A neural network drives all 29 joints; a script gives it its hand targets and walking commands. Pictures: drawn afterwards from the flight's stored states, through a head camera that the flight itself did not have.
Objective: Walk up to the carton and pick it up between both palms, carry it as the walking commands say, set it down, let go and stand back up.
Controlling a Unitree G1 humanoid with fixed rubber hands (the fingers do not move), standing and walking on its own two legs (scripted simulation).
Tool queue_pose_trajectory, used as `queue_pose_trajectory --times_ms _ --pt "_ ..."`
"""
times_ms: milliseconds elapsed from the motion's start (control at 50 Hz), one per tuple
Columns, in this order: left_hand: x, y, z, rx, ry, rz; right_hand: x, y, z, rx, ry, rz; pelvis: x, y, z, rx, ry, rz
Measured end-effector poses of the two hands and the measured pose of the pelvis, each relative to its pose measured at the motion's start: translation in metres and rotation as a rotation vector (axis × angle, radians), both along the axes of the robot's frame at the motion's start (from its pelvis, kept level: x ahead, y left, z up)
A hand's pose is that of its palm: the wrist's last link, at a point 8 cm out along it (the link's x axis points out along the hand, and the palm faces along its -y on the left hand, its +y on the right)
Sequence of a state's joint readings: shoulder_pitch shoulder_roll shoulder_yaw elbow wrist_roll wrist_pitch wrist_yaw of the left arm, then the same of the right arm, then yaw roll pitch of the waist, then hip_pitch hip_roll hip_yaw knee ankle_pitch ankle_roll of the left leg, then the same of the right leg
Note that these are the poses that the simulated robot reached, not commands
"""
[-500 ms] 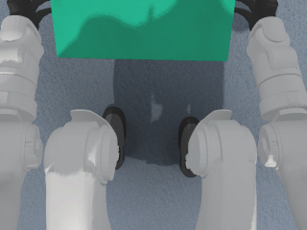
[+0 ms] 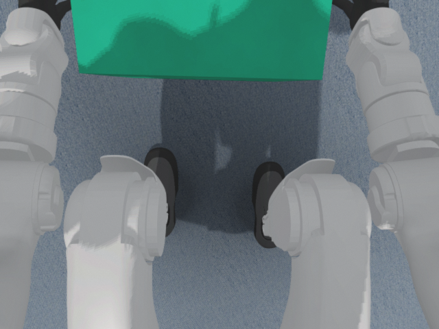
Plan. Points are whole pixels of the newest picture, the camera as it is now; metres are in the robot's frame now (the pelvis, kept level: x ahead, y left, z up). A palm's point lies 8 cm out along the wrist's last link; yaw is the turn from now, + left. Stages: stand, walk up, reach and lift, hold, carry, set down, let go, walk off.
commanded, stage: reach and lift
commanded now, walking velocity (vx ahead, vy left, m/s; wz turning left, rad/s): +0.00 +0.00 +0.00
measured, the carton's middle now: (204, 25) +0.50 +0.05 -0.24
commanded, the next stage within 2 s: none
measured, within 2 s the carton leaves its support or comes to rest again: leaves its support in 1.08 s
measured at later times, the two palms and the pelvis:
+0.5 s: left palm out of the picture +0.51 +0.23 -0.19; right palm out of the picture +0.54 -0.14 -0.18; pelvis +0.00 +0.00 +0.01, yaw +0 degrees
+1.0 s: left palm out of the picture +0.51 +0.23 -0.19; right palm out of the picture +0.54 -0.14 -0.18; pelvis +0.00 +0.01 -0.01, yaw +0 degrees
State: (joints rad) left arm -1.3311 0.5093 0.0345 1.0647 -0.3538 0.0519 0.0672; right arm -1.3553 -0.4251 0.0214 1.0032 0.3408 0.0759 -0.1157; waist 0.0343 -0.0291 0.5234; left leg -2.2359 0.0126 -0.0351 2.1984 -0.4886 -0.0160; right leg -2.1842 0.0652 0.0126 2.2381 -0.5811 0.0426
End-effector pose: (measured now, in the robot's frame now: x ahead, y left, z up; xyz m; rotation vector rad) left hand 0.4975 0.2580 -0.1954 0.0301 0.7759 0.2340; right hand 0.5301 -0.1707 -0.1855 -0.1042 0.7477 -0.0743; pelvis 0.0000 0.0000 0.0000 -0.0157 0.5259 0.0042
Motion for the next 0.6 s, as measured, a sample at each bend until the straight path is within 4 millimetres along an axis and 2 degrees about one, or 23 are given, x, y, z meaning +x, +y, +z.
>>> queue_pose_trajectory --times_ms 260,360,600 --pt "0.016 -0.020 0.009 -0.021 -0.032 -0.028 0.010 0.023 0.007 0.014 -0.011 0.032 -0.001 0.002 0.004 -0.005 0.003 -0.001" --pt "0.017 -0.023 0.009 -0.031 -0.032 -0.031 0.013 0.031 0.009 0.011 -0.019 0.038 -0.001 0.003 0.005 -0.004 0.005 0.000" --pt "0.013 -0.026 0.008 -0.035 -0.022 -0.038 0.011 0.032 0.007 0.035 -0.020 -0.003 -0.003 0.005 0.006 -0.006 0.004 0.003"
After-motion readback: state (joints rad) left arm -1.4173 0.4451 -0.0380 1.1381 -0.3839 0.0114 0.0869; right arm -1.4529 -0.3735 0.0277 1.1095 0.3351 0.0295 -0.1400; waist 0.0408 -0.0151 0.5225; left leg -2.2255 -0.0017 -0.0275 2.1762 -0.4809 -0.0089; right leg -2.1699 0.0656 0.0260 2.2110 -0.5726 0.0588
